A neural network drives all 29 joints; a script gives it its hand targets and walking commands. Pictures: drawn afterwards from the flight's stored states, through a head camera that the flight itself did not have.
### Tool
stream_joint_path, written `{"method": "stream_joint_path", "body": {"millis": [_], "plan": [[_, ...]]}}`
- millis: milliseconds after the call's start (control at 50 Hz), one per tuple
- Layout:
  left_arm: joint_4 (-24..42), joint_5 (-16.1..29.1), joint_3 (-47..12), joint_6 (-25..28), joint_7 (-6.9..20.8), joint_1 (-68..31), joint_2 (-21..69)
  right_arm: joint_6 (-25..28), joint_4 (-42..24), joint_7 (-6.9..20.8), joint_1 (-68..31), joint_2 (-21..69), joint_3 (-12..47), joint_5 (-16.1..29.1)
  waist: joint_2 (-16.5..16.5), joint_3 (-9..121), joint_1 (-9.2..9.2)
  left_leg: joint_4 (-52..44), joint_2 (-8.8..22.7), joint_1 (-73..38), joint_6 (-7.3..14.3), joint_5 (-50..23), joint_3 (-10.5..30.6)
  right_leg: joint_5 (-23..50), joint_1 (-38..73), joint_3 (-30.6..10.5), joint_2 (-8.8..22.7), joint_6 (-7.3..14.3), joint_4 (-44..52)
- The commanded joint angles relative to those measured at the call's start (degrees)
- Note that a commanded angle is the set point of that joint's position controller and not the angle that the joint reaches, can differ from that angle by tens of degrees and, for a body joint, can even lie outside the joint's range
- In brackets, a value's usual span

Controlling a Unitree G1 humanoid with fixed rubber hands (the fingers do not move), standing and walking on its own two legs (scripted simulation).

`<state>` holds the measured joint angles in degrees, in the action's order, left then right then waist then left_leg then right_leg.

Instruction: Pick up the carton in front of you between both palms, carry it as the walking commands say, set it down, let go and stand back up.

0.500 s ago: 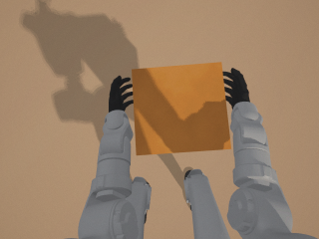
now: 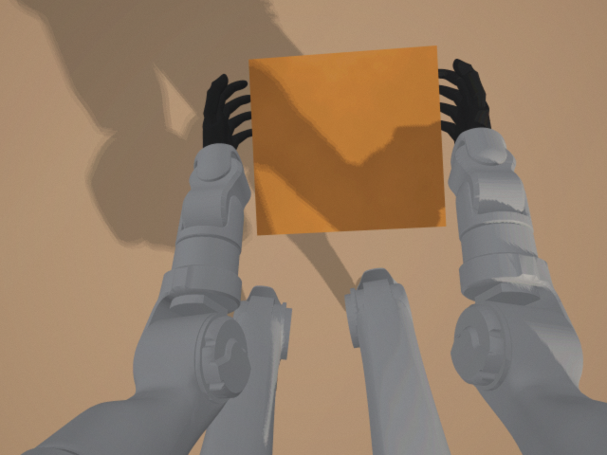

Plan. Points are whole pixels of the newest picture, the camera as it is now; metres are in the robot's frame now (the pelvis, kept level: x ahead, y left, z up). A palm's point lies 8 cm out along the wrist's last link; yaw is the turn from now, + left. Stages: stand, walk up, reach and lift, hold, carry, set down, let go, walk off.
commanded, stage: set down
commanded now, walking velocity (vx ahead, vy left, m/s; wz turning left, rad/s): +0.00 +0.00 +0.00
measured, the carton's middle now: (341, 160) +0.46 -0.08 -0.19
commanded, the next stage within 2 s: none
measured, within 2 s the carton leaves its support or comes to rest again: rests again in 0.96 s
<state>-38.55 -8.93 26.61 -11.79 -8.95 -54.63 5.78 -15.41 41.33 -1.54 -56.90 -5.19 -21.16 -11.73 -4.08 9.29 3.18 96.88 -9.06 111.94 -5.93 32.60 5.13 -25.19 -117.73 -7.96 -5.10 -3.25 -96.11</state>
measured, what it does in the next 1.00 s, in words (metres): lowers itself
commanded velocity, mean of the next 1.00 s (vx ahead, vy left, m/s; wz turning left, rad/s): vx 0.00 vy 0.00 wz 0.00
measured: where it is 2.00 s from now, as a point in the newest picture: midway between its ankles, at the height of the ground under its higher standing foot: (324, 359)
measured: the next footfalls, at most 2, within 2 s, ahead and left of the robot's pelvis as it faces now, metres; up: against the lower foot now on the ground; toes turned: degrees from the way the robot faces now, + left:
none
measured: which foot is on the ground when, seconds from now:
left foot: down 0.00-1.00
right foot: down 0.00-1.00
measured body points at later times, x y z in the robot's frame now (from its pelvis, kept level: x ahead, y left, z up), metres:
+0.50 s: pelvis -0.02 +0.00 -0.10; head +0.33 -0.05 +0.18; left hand +0.51 +0.05 -0.26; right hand +0.49 -0.25 -0.27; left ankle +0.08 +0.14 -0.48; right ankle +0.11 -0.13 -0.48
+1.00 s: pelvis -0.02 +0.01 -0.12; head +0.33 -0.04 +0.15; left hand +0.51 +0.06 -0.30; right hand +0.48 -0.24 -0.30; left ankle +0.08 +0.14 -0.48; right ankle +0.11 -0.13 -0.48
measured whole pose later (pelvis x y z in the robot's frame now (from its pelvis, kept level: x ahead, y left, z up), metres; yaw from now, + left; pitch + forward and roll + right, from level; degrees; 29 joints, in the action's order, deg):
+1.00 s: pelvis -0.02 +0.01 -0.12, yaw +2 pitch +41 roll +2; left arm -54.5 -1.9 17.7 -8.9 -12.7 -74.7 -3.8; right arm -11.4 58.0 1.1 -75.0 -16.9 -18.3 -5.1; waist -5.1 -12.5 6.5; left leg 121.9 -13.1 128.0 -6.9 34.9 4.5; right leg -28.8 -131.5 -5.3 -1.5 -3.8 -119.9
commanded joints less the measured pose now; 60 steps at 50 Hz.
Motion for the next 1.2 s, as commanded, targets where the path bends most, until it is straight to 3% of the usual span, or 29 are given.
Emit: {"method": "stream_joint_path", "body": {"millis": [0,220,440,520,620,860,1080,1180], "plan": [[-1.1,5.4,-30.0,1.3,11.7,-38.0,49.3,1.9,0.4,13.1,-31.1,50.9,26.4,6.9,6.1,57.2,3.39,-5.9,-5.0,-13.8,2.1,-10.1,-10.7,15.8,45.8,11.2,-2.7,0.2,6.1],[-2.0,6.2,-29.7,2.0,8.7,-44.8,45.7,2.9,2.4,14.4,-38.1,43.7,23.4,8.1,3.2,57.1,5.11,2.3,-5.1,-13.4,1.5,-11.7,-11.0,16.1,34.3,13.1,-2.1,0.5,-2.7],[-4.0,10.0,-31.1,2.4,8.8,-52.9,41.2,3.9,3.5,14.8,-47.5,38.7,23.9,10.8,2.9,55.1,6.60,10.9,-4.4,-10.8,1.8,-10.9,-11.6,15.2,29.7,13.3,-0.7,0.7,-10.2],[-3.9,11.5,-32.9,2.9,9.3,-54.5,42.4,4.5,2.6,15.4,-49.3,38.2,23.9,12.4,-1.2,52.5,7.59,13.3,-4.1,-10.0,1.7,-14.2,-12.1,19.4,28.4,12.5,-0.6,1.5,-12.5],[-5.2,11.7,-33.7,3.3,9.8,-53.2,43.2,4.6,6.2,15.7,-45.9,38.2,22.8,12.4,-3.2,50.1,8.57,14.5,-4.0,-8.0,1.6,-14.8,-12.0,21.2,27.9,12.1,-0.3,2.0,-13.8],[-9.7,10.3,-29.7,4.0,10.3,-53.7,39.8,5.9,9.0,17.0,-49.2,33.6,19.3,11.4,-4.3,40.3,8.56,15.0,-3.9,-5.1,2.4,-11.9,-10.9,15.3,18.7,11.9,0.6,2.9,-15.3],[-13.3,10.5,-27.1,5.0,10.9,-54.2,35.3,7.3,13.2,16.2,-48.9,28.8,17.5,10.4,-3.8,33.6,9.60,16.2,-4.1,-2.7,2.9,-11.0,-10.2,14.7,16.8,11.0,1.4,3.5,-16.5],[-16.6,8.4,-23.7,4.9,11.5,-52.2,32.3,7.3,15.8,16.4,-47.3,27.1,14.9,8.7,-3.8,28.4,8.74,15.9,-4.1,0.2,3.3,-8.3,-10.1,12.1,14.4,10.5,1.5,4.0,-16.5]]}}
